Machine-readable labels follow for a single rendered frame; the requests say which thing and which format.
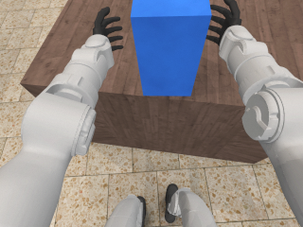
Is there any robot left hand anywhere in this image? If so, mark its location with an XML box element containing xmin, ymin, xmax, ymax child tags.
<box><xmin>93</xmin><ymin>7</ymin><xmax>124</xmax><ymax>51</ymax></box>

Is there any pedestal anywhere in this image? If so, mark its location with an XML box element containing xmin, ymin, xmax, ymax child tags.
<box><xmin>20</xmin><ymin>0</ymin><xmax>303</xmax><ymax>164</ymax></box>

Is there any robot left forearm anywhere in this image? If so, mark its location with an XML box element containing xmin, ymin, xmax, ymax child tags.
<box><xmin>21</xmin><ymin>34</ymin><xmax>115</xmax><ymax>141</ymax></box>

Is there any robot right hand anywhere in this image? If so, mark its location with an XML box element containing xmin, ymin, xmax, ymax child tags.
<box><xmin>205</xmin><ymin>0</ymin><xmax>242</xmax><ymax>46</ymax></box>

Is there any right robot upper arm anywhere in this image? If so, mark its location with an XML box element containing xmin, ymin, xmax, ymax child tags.
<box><xmin>241</xmin><ymin>88</ymin><xmax>303</xmax><ymax>227</ymax></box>

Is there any right robot foot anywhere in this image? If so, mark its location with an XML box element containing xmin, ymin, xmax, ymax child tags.
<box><xmin>165</xmin><ymin>183</ymin><xmax>178</xmax><ymax>223</ymax></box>

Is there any left robot upper arm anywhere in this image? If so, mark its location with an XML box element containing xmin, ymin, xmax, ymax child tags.
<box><xmin>0</xmin><ymin>92</ymin><xmax>97</xmax><ymax>227</ymax></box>

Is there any carton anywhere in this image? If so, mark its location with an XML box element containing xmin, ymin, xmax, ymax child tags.
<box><xmin>130</xmin><ymin>0</ymin><xmax>212</xmax><ymax>96</ymax></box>

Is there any robot left shin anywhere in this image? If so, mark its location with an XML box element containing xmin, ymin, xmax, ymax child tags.
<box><xmin>127</xmin><ymin>194</ymin><xmax>142</xmax><ymax>227</ymax></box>

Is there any robot right forearm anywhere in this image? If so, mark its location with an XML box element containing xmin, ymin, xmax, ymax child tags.
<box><xmin>219</xmin><ymin>25</ymin><xmax>303</xmax><ymax>106</ymax></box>

